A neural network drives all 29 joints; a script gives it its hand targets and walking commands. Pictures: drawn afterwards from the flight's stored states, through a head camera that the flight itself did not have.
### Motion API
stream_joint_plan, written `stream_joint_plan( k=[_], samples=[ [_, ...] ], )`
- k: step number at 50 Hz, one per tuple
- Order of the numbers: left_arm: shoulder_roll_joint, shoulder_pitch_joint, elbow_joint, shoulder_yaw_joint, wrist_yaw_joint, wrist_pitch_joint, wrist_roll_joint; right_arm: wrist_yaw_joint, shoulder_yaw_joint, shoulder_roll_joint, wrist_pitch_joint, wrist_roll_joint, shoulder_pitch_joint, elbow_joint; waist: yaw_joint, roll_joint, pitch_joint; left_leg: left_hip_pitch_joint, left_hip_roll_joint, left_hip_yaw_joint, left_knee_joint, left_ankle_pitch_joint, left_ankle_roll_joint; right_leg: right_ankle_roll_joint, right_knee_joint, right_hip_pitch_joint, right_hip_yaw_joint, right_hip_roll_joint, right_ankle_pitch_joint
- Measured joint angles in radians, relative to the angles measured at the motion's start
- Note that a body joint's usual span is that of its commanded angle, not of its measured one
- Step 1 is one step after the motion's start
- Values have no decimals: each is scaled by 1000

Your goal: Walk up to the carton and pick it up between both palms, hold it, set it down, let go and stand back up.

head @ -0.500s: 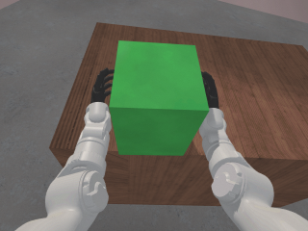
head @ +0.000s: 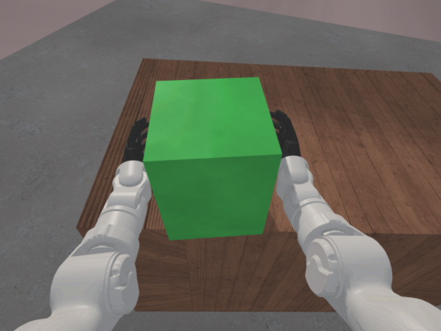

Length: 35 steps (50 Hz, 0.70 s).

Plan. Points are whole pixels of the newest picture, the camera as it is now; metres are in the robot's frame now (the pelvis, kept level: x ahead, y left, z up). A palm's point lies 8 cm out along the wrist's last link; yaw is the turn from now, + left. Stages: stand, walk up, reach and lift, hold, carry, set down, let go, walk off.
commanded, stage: reach and lift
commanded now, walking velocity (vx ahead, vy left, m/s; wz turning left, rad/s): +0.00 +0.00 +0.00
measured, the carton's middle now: (212, 161) +0.44 +0.02 +0.07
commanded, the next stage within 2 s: none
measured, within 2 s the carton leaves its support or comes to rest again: neither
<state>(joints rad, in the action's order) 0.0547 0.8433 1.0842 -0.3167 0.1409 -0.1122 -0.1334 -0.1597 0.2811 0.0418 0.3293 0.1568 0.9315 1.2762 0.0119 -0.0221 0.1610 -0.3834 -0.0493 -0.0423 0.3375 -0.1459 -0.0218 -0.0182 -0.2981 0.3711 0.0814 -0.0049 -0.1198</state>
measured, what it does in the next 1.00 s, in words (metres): stands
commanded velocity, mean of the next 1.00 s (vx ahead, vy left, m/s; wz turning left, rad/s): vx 0.00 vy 0.00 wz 0.00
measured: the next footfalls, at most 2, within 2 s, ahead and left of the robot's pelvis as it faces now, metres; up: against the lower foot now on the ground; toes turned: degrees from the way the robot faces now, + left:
none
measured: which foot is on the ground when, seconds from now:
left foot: down 0.00-1.00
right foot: down 0.00-1.00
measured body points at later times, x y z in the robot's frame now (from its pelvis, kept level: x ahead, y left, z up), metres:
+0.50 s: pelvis -0.02 +0.02 +0.00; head -0.07 +0.06 +0.45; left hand +0.40 +0.18 +0.19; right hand +0.40 -0.12 +0.21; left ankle +0.00 +0.13 -0.75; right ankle +0.00 -0.10 -0.75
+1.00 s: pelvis -0.04 +0.01 +0.00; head -0.09 +0.04 +0.45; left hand +0.38 +0.17 +0.21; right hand +0.38 -0.12 +0.22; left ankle +0.00 +0.13 -0.75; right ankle +0.00 -0.10 -0.75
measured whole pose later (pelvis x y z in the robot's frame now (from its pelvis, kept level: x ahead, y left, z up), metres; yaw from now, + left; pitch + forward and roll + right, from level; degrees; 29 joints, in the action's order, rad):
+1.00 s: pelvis -0.04 +0.01 +0.00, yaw +2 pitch -4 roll -1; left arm 0.06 0.94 0.69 -0.32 0.11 0.55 -0.22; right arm -0.14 0.23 0.06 -0.16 -0.07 1.03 1.06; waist -0.06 -0.05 0.04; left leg -0.14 -0.02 -0.02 0.34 -0.12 0.00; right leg 0.00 -0.30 0.12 0.10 0.02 -0.10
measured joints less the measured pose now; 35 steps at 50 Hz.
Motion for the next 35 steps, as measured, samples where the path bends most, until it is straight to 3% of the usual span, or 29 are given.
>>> stream_joint_plan(
  k=[8,15,24,35],
  samples=[
    [6,-10,-107,47,5,146,17,5,-44,-3,-107,-90,-16,-76,-16,5,-15,77,9,8,17,-18,8,10,16,-97,8,8,-3],
    [0,44,-184,17,-7,306,-39,21,-20,6,-219,-140,27,-108,-34,-14,-64,188,18,9,5,-17,16,19,39,-215,9,16,3],
    [-33,78,-282,-56,-40,467,-159,53,53,10,-312,-128,85,-95,-52,-55,-142,312,26,6,-21,-1,21,23,59,-335,6,23,16],
    [-44,26,-360,-33,-39,558,-151,60,39,-4,-361,-139,42,-124,-61,-57,-146,298,29,6,-12,15,25,22,23,-309,7,28,18]
  ],
)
